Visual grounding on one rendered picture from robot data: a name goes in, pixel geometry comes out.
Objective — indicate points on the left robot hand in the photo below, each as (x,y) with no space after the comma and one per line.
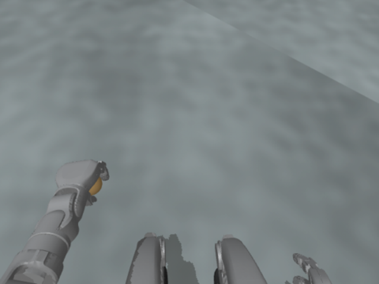
(83,173)

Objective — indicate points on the left robot arm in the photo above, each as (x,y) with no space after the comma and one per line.
(41,260)

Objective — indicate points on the ball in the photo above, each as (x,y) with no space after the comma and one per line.
(97,187)

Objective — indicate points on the right robot hand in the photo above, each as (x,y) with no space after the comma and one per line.
(309,266)

